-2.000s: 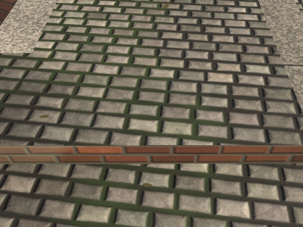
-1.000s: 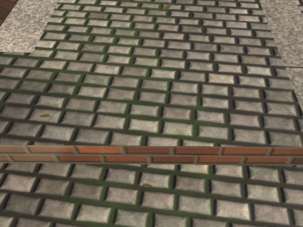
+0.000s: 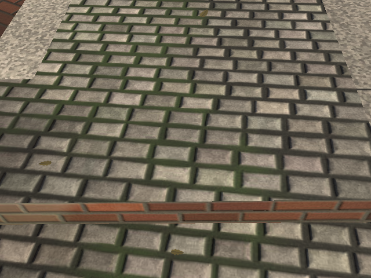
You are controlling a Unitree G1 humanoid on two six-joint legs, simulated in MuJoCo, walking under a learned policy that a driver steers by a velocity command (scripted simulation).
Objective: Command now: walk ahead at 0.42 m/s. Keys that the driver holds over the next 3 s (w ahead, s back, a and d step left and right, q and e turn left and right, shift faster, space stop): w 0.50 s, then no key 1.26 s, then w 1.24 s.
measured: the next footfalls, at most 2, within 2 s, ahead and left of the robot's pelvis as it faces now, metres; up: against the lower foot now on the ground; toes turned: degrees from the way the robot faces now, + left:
left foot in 0.36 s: +0.36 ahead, +0.07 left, +0.00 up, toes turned +4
right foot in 0.82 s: +0.53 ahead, -0.09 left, +0.00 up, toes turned -4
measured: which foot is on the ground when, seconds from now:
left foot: up 0.00-0.34, down 0.36-0.84, up 0.86-1.00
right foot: down 0.00-0.38, up 0.40-0.80, down 0.82-1.00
